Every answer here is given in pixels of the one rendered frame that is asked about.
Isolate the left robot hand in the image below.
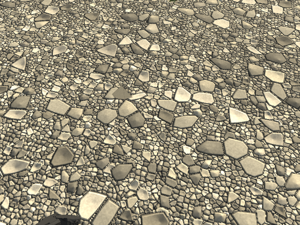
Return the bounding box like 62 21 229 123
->
36 213 81 225

